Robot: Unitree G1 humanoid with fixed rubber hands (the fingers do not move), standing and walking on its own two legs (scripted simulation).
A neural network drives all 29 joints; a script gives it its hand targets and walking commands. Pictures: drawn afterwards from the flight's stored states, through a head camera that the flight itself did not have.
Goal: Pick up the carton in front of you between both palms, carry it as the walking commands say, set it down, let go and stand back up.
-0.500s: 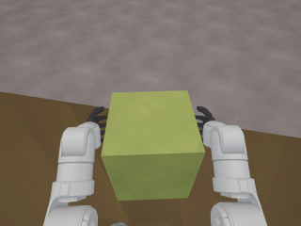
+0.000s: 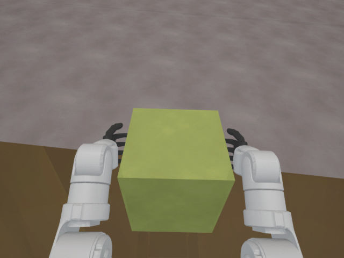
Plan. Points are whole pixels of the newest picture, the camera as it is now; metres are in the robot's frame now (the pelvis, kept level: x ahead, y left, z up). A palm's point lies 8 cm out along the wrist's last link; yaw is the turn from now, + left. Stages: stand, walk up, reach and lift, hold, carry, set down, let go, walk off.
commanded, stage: carry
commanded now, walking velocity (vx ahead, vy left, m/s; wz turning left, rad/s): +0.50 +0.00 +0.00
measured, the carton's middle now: (173, 172) +0.34 -0.01 +0.01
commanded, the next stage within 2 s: none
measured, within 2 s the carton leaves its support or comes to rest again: neither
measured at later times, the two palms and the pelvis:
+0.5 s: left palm (130, 87) +0.63 +0.12 +0.06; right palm (218, 86) +0.65 -0.18 +0.06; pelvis +0.29 -0.04 -0.05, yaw +2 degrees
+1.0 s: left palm (129, 67) +0.76 +0.14 +0.06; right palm (209, 69) +0.76 -0.16 +0.06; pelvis +0.41 -0.02 -0.05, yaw +1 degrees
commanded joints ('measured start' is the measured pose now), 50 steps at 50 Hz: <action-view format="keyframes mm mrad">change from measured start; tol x32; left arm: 1 -685 -1145 -617 -182 -393 -44 -201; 50 -732 -1117 -645 -186 -442 -18 -240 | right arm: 1 -838 1143 677 -203 509 -57 253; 50 -808 1058 661 -197 427 -41 230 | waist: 1 3 78 -438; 17 -8 88 -370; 20 80 -296 -557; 50 44 -20 -508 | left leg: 1 393 297 -405 -211 238 61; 17 445 141 -122 229 561 -50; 21 -330 -2 -150 896 -570 -161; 39 -1 44 -58 -77 26 -119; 43 516 367 -308 36 1289 103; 50 230 203 -156 15 557 -18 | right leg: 1 -129 -48 8 -97 84 20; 14 -95 36 -111 -730 623 -31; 18 423 -32 -95 -875 866 -65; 20 988 -444 393 -581 1667 -286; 24 604 -304 307 -758 921 -217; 39 664 -184 40 -575 1233 -122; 45 116 -27 13 -539 131 13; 50 430 -141 69 -596 887 -49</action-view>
